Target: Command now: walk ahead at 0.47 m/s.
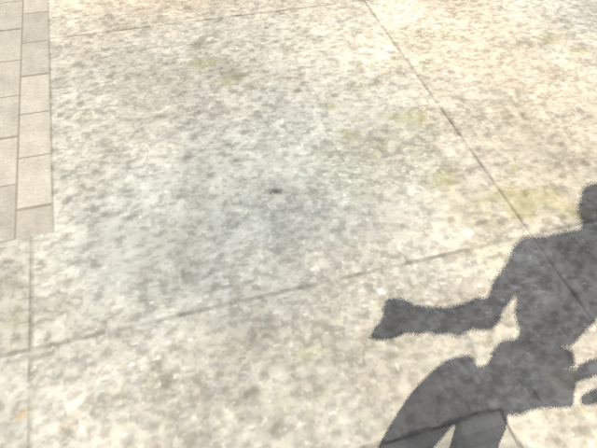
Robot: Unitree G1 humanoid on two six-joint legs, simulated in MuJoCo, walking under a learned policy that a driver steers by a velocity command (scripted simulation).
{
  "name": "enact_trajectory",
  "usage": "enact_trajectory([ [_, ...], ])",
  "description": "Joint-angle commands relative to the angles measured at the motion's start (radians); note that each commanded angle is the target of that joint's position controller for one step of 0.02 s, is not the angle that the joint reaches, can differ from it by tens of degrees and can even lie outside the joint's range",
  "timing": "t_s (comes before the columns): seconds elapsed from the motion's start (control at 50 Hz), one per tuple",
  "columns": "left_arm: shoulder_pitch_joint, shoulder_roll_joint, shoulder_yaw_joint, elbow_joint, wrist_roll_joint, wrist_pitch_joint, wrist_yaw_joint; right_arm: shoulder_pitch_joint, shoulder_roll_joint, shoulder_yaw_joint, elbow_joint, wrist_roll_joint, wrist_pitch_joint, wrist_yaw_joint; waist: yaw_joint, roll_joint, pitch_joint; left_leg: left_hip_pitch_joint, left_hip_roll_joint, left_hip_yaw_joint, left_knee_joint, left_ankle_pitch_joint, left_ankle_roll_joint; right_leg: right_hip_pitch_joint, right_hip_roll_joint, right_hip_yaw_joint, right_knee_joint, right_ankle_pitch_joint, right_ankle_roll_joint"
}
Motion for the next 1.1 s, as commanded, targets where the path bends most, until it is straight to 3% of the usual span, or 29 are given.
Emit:
enact_trajectory([
  [0.02,-0.109,-0.002,-0.016,-0.107,0.006,-0.026,-0.010,-0.088,-0.171,-0.032,-0.073,0.016,-0.007,-0.008,0.025,0.141,0.043,-0.070,0.198,-0.172,-0.156,0.212,0.187,0.019,-0.007,-0.018,-0.222,0.105,0.024],
  [0.08,-0.167,0.032,-0.009,-0.124,-0.014,-0.032,-0.024,-0.033,-0.203,-0.038,-0.060,0.033,0.001,-0.006,0.004,0.149,0.036,-0.072,0.219,-0.193,-0.126,0.179,0.179,0.125,0.033,-0.023,-0.375,0.172,0.032],
  [0.12,-0.164,0.061,0.005,-0.130,-0.019,-0.037,-0.029,-0.015,-0.209,-0.039,-0.055,0.038,0.008,-0.008,0.022,0.146,0.028,-0.049,0.242,-0.233,-0.082,0.151,0.157,0.201,0.049,-0.017,-0.456,0.185,0.017],
  [0.16,-0.051,0.094,0.031,-0.103,-0.013,-0.040,-0.023,-0.010,-0.192,-0.033,-0.056,0.032,0.013,-0.008,0.090,0.129,-0.029,-0.075,0.199,-0.212,0.061,0.275,0.113,0.415,0.081,-0.044,-0.517,0.172,-0.019],
  [0.18,0.083,0.136,0.052,-0.086,-0.004,-0.042,-0.012,-0.018,-0.150,-0.020,-0.066,0.022,0.008,-0.006,0.161,0.103,-0.108,-0.157,0.137,-0.161,0.264,0.287,0.072,0.613,0.014,0.009,-0.510,0.169,-0.056],
  [0.2,0.262,0.226,0.072,-0.076,0.012,-0.033,0.004,-0.001,-0.059,0.010,-0.103,-0.016,0.001,-0.006,0.210,-0.091,-0.282,-0.341,0.053,-0.075,0.633,-0.061,0.018,0.884,-0.235,0.271,-0.505,0.169,-0.120],
  [0.22,0.270,0.247,0.068,-0.058,0.030,-0.031,-0.006,0.103,-0.051,0.015,-0.115,0.031,-0.015,-0.006,0.148,-0.355,-0.370,-0.586,-0.015,-0.115,0.894,-0.344,-0.007,0.991,-0.394,0.735,-0.696,-0.064,-0.262],
  [0.24,0.223,0.162,0.048,-0.068,0.015,-0.030,-0.009,0.067,-0.146,-0.012,-0.100,0.050,-0.012,-0.011,0.158,-0.189,-0.248,-0.676,0.045,-0.142,1.007,-0.271,-0.013,0.912,-0.361,0.677,-0.730,-0.185,-0.246],
  [0.26,0.176,0.112,0.032,-0.066,0.006,-0.030,-0.006,-0.023,-0.165,-0.016,-0.119,0.043,-0.006,-0.011,0.158,-0.116,-0.139,-0.699,0.085,-0.113,1.010,-0.174,-0.009,0.797,-0.322,0.503,-0.727,-0.150,-0.215],
  [0.28,0.119,0.087,0.020,-0.060,0.013,-0.031,-0.009,-0.061,-0.146,-0.015,-0.124,0.031,0.003,-0.013,0.124,-0.044,-0.078,-0.653,0.118,-0.103,0.979,-0.104,-0.009,0.671,-0.275,0.394,-0.749,-0.047,-0.197],
  [0.3,0.072,0.063,0.015,-0.052,0.018,-0.034,-0.012,-0.074,-0.138,-0.019,-0.131,0.020,0.013,-0.012,0.093,-0.056,-0.029,-0.618,0.140,-0.111,0.929,-0.061,-0.012,0.583,-0.236,0.303,-0.779,0.031,-0.187],
  [0.34,0.032,0.052,0.016,-0.032,0.019,-0.046,-0.010,-0.058,-0.109,-0.018,-0.127,0.027,0.036,-0.006,0.053,-0.074,0.003,-0.550,0.155,-0.111,0.888,-0.022,-0.018,0.496,-0.209,0.185,-0.833,0.129,-0.172],
  [0.42,0.048,0.083,0.033,0.019,0.018,-0.054,0.006,-0.135,-0.078,-0.011,-0.151,0.016,0.054,-0.002,0.046,-0.008,0.039,-0.606,0.153,-0.118,0.757,0.089,-0.039,0.512,-0.214,0.031,-0.865,0.301,-0.176],
  [0.5,0.066,0.122,0.046,0.049,0.012,-0.043,0.017,-0.259,-0.060,0.003,-0.179,0.016,0.048,0.026,0.085,0.000,0.069,-0.557,0.143,-0.054,0.516,0.256,-0.029,0.530,-0.192,-0.104,-0.871,0.308,-0.146],
  [0.6,0.124,0.175,0.067,0.089,-0.015,-0.019,0.018,-0.380,-0.078,0.003,-0.239,0.020,0.048,0.052,0.120,-0.002,0.109,-0.530,0.114,0.030,0.352,0.157,0.027,0.658,-0.229,-0.177,-0.817,0.395,-0.119],
  [0.64,0.117,0.208,0.075,0.092,-0.025,-0.007,0.020,-0.342,-0.111,-0.015,-0.248,0.017,0.051,0.055,0.081,-0.038,0.060,-0.412,0.049,0.095,0.329,0.047,0.069,0.695,-0.227,-0.213,-0.692,0.735,-0.099],
  [0.66,0.109,0.222,0.077,0.092,-0.031,0.002,0.022,-0.252,-0.139,-0.033,-0.231,0.019,0.054,0.053,0.024,-0.049,0.005,-0.287,0.000,0.128,0.303,0.018,0.096,0.694,-0.212,-0.237,-0.557,0.897,-0.085],
  [0.68,0.102,0.211,0.071,0.087,-0.036,0.007,0.025,-0.082,-0.193,-0.065,-0.187,0.022,0.057,0.044,-0.066,-0.034,-0.079,-0.040,-0.053,0.139,0.233,0.082,0.133,0.616,-0.173,-0.269,-0.343,0.920,-0.055],
  [0.7,0.113,0.160,0.050,0.063,-0.009,0.000,0.029,0.080,-0.286,-0.100,-0.154,0.024,0.066,0.025,-0.123,0.075,-0.169,0.278,0.071,-0.083,0.227,0.134,0.194,0.343,-0.126,-0.272,-0.013,0.556,-0.001],
  [0.72,0.194,0.024,0.003,-0.001,0.021,-0.028,0.017,0.028,-0.387,-0.103,-0.169,0.028,0.050,0.024,0.017,0.328,-0.274,0.550,0.313,-0.685,0.091,-0.073,0.390,-0.075,0.081,-0.122,0.321,-0.326,0.055],
  [0.74,0.073,0.111,0.013,-0.015,-0.019,-0.066,0.005,0.073,-0.300,-0.078,-0.197,0.019,0.040,0.027,-0.075,0.207,-0.356,0.580,0.349,-0.823,-0.046,-0.173,0.386,-0.181,0.073,0.068,0.400,-0.306,0.039],
  [0.76,-0.002,0.144,0.020,-0.036,-0.047,-0.079,0.001,0.038,-0.245,-0.062,-0.182,0.013,0.029,0.027,-0.074,0.167,-0.216,0.487,0.330,-0.685,-0.059,-0.095,0.343,-0.248,0.034,0.059,0.376,-0.208,0.021],
  [0.78,-0.010,0.132,0.014,-0.032,-0.027,-0.086,0.009,-0.026,-0.213,-0.051,-0.189,0.019,0.024,0.025,-0.028,0.082,-0.139,0.335,0.290,-0.569,-0.048,0.007,0.310,-0.204,-0.012,0.059,0.292,-0.124,0.012],
  [0.8,-0.011,0.136,0.019,-0.024,0.004,-0.084,0.017,-0.094,-0.179,-0.040,-0.199,0.018,0.024,0.022,0.016,0.066,-0.084,0.190,0.250,-0.471,-0.050,0.119,0.286,-0.128,-0.041,0.057,0.208,-0.079,0.018],
  [0.82,0.008,0.143,0.026,-0.022,0.012,-0.073,0.016,-0.130,-0.160,-0.031,-0.214,0.004,0.021,0.017,0.051,0.085,-0.067,0.096,0.226,-0.422,-0.070,0.199,0.279,-0.059,-0.059,0.064,0.171,-0.050,0.023],
  [0.88,0.001,0.111,0.018,-0.022,0.021,-0.043,0.014,-0.130,-0.169,-0.033,-0.200,0.006,0.014,0.004,0.075,0.077,-0.033,-0.029,0.191,-0.342,-0.104,0.335,0.282,-0.015,-0.051,0.038,0.052,-0.008,0.055],
  [0.98,-0.190,0.049,-0.012,-0.064,0.018,-0.043,0.001,-0.064,-0.195,-0.041,-0.160,0.020,0.024,-0.020,0.011,0.117,0.010,-0.117,0.097,-0.235,-0.079,0.295,0.208,0.069,0.026,0.007,-0.332,0.311,0.080],
  [1.02,-0.241,0.057,-0.013,-0.071,0.007,-0.049,-0.012,-0.029,-0.193,-0.039,-0.145,0.020,0.029,-0.023,-0.014,0.132,0.016,-0.098,0.108,-0.244,-0.060,0.274,0.195,0.110,0.055,-0.003,-0.432,0.379,0.075],
  [1.1,-0.232,0.086,0.000,-0.065,0.016,-0.065,-0.038,0.022,-0.168,-0.029,-0.110,0.007,0.041,-0.030,-0.022,0.164,-0.004,0.073,0.166,-0.280,0.079,0.439,0.149,0.128,0.067,-0.004,-0.531,0.361,0.004],
])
